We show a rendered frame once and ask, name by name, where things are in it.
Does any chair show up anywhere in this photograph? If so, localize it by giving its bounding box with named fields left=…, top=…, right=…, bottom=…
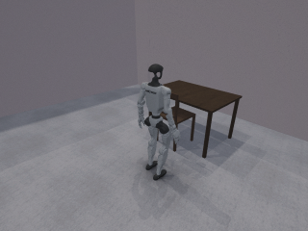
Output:
left=157, top=92, right=196, bottom=152

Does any right robot foot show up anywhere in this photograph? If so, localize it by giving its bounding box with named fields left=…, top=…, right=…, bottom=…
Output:
left=153, top=169, right=167, bottom=181

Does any right robot hand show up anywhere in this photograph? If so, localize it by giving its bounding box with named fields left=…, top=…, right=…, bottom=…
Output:
left=171, top=130, right=181, bottom=144

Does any left robot forearm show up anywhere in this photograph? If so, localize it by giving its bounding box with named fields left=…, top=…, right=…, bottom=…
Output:
left=137, top=103, right=144, bottom=118

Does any robot left upper arm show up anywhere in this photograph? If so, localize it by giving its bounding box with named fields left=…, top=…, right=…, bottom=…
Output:
left=138, top=82, right=148, bottom=105

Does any left robot hand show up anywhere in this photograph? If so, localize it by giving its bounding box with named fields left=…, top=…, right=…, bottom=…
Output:
left=138, top=117, right=145, bottom=128

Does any robot right upper arm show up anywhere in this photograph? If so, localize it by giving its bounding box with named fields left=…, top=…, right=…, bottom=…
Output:
left=161, top=86, right=171, bottom=114

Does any right robot forearm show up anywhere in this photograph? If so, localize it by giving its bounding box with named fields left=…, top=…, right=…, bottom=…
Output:
left=166, top=108, right=177, bottom=132

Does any robot left thigh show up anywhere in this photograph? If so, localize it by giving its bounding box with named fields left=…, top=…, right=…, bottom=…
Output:
left=144, top=117, right=158, bottom=147

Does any table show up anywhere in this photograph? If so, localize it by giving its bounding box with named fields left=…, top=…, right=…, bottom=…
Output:
left=148, top=80, right=242, bottom=159

